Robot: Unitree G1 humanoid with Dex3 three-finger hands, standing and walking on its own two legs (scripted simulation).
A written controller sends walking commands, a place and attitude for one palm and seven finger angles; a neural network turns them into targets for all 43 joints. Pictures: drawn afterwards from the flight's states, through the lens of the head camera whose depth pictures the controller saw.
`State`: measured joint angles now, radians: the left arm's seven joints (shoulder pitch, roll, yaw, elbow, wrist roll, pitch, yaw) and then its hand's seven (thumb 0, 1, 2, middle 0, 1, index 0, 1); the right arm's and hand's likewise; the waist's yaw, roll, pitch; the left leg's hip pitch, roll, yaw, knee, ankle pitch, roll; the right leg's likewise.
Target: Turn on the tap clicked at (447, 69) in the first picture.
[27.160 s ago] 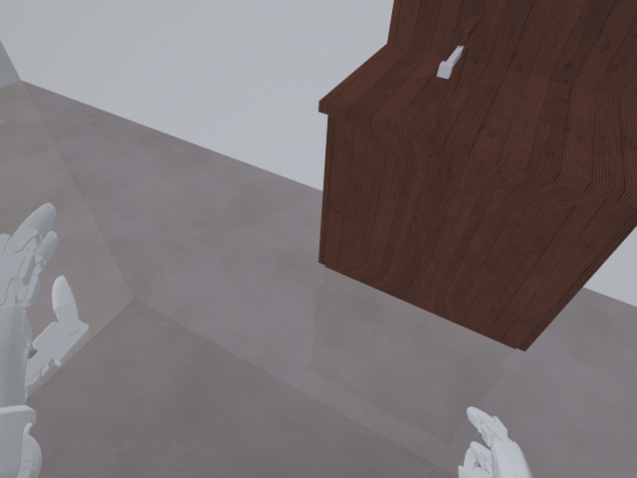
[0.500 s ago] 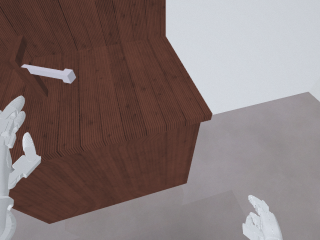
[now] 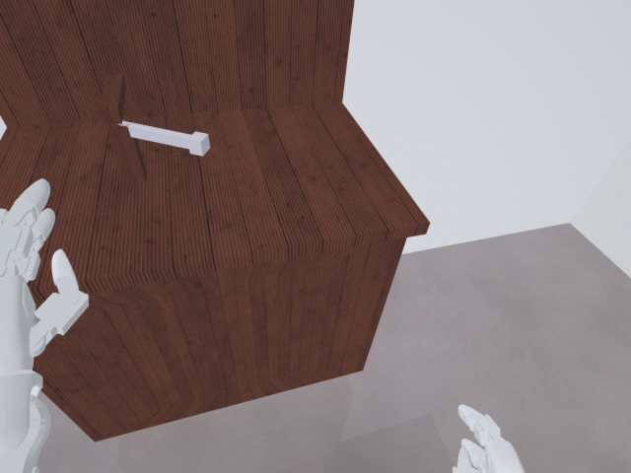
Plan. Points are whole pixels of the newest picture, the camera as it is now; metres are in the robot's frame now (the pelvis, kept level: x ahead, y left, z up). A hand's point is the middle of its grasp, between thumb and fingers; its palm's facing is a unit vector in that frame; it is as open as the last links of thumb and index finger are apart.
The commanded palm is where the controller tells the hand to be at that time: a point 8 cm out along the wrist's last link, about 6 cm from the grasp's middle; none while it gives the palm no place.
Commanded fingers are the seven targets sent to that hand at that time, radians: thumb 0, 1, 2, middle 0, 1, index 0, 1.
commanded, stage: come to a stop and stand still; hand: left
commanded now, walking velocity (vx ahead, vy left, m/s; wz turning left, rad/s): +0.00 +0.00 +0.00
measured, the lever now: (199, 143) +0.58 +0.27 +0.12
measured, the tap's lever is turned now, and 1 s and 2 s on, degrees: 59 59 59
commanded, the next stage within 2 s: look again from close up in 1.46 s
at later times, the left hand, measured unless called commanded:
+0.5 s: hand out of the picture +0.09 +0.30 +0.17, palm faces +0.41 -0.83 -0.37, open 7.4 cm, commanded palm +0.04 +0.33 +0.17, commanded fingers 0.00 0.90 0.90 -0.20 -0.30 -0.20 -0.30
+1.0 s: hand out of the picture +0.05 +0.35 +0.18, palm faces +0.46 -0.77 -0.44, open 7.4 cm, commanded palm +0.00 +0.37 +0.17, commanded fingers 0.00 0.90 0.90 -0.20 -0.30 -0.20 -0.30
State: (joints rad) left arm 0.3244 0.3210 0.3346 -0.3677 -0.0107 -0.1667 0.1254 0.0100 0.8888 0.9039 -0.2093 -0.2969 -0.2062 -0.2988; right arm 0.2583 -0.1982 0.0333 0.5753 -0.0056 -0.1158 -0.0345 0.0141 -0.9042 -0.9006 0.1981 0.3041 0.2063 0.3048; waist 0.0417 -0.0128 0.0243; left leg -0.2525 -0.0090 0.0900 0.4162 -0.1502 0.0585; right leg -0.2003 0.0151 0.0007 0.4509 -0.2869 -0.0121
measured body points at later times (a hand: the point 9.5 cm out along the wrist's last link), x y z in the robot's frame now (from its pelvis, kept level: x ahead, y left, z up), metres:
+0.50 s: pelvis -0.12 +0.05 -0.02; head -0.13 +0.07 +0.43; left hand +0.06 +0.34 +0.19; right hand +0.05 -0.17 -0.09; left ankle -0.02 +0.12 -0.69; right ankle -0.07 -0.02 -0.75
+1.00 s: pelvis -0.16 +0.09 -0.02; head -0.16 +0.08 +0.43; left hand +0.02 +0.38 +0.20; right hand -0.01 -0.13 -0.11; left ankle -0.15 +0.22 -0.71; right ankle -0.14 +0.00 -0.74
